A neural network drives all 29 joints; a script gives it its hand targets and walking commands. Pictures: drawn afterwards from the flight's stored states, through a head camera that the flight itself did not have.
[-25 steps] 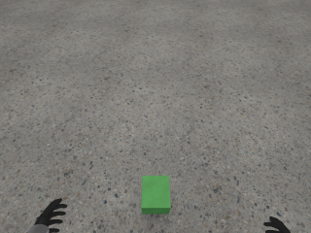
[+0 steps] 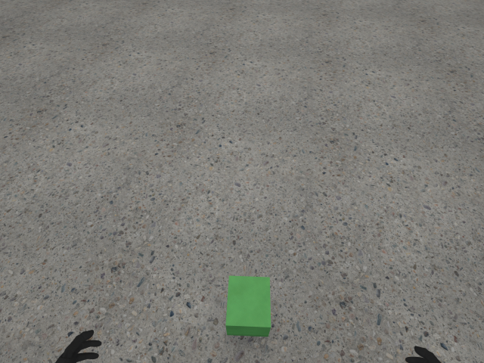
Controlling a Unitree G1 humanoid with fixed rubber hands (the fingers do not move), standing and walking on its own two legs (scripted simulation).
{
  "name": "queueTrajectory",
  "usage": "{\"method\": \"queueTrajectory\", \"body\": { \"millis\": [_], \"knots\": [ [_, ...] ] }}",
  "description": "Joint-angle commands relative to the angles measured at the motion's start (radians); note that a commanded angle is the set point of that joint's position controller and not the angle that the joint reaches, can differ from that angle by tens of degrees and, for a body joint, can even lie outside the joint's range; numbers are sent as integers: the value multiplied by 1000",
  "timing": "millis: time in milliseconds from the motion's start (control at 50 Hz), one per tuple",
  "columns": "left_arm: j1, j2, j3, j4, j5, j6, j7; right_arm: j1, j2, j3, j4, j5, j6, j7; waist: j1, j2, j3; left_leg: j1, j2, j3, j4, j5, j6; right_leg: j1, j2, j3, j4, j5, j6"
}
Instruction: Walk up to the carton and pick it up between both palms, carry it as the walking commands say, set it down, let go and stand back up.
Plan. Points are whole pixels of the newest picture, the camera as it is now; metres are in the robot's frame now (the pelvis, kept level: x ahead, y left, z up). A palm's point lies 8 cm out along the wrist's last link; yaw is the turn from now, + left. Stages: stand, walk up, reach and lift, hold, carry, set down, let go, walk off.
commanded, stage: walk up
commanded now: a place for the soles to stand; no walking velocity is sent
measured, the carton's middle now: (248, 306) +0.42 -0.01 -0.71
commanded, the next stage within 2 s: reach and lift in 0.40 s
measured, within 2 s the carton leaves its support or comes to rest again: neither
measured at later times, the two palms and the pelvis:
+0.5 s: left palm out of the picture +0.12 +0.31 -0.09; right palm out of the picture +0.13 -0.30 -0.09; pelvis -0.02 +0.01 -0.01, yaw -1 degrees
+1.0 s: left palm (116, 314) +0.22 +0.26 -0.14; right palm (376, 315) +0.23 -0.25 -0.15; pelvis -0.03 -0.01 -0.05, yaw -2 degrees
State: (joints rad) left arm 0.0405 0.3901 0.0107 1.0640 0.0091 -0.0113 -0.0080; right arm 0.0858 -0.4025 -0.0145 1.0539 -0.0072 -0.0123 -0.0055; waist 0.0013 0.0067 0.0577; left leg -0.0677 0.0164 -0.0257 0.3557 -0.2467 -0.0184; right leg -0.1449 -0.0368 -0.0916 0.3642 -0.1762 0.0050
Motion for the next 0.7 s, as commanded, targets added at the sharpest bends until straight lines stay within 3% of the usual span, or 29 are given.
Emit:
{"method": "queueTrajectory", "body": {
  "millis": [0,380,400,420,460,500,520,600,680],
  "knots": [
    [-51,179,31,-40,1,-12,7,-31,-173,-31,-33,0,-6,-2,1,-23,-78,-74,86,-52,-53,200,36,95,-111,100,-56,132,-20],
    [-26,177,35,-41,7,-9,5,-22,-170,-34,-40,-4,-3,4,11,3,-55,-127,78,-92,-63,148,39,86,-109,85,-54,30,-19],
    [-194,50,90,-392,31,56,-34,-169,-77,-99,-391,-40,52,48,-30,26,-17,-319,-67,38,-3,-68,1,7,57,56,64,-10,-17],
    [-154,97,120,-488,67,102,-42,-100,-94,-129,-460,-54,112,64,-33,53,21,-393,-26,41,-37,-177,33,120,81,9,107,-17,12],
    [-37,88,139,-546,92,181,-52,-10,-134,-168,-492,-58,208,86,-20,94,54,-509,10,57,-90,-277,44,239,123,-25,173,-11,37],
    [37,78,166,-563,121,224,-50,37,-121,-184,-524,-71,256,82,-25,71,78,-566,5,61,-105,-296,46,261,139,-32,194,14,50],
    [66,70,182,-554,116,238,-53,49,-97,-181,-519,-65,268,81,-26,64,69,-551,-1,58,-81,-272,43,244,133,-20,197,8,52],
    [62,69,230,-571,90,255,-77,-49,-38,-147,-619,-51,280,71,28,-11,-83,-386,-57,81,101,-16,20,91,70,53,188,24,37],
    [-9,60,234,-598,75,224,-80,-114,0,-139,-659,-48,260,50,29,-43,-185,-458,-60,69,237,89,4,31,51,100,282,165,52]
  ]
}}
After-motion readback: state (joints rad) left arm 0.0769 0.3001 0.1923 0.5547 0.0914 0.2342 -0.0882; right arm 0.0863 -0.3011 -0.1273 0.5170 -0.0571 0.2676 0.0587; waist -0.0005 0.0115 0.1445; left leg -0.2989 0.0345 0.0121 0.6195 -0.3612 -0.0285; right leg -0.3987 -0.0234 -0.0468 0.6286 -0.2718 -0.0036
